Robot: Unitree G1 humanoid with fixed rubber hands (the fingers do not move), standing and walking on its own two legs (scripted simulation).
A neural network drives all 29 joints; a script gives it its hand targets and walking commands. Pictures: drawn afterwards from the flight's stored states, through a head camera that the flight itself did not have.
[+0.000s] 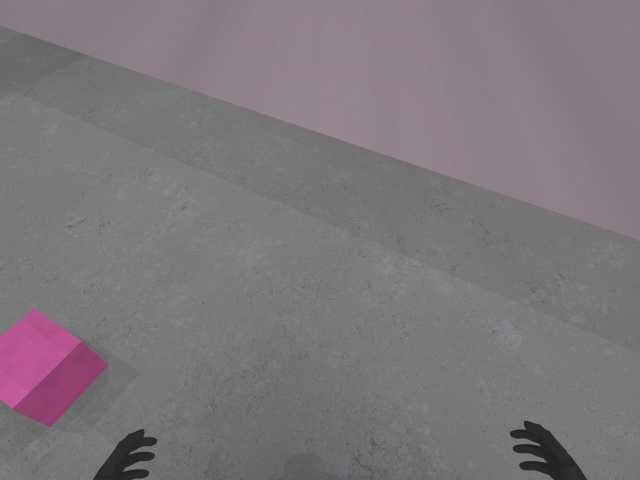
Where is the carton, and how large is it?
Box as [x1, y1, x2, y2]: [0, 309, 108, 426]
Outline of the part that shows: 33,309 0,337 0,398 11,408 50,426 108,365 80,340 35,309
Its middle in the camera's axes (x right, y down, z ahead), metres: -0.84 +0.39 +1.15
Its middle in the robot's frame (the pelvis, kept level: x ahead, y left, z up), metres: +0.54 +0.84 -0.66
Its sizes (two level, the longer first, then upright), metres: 0.215 0.212 0.180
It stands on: the floor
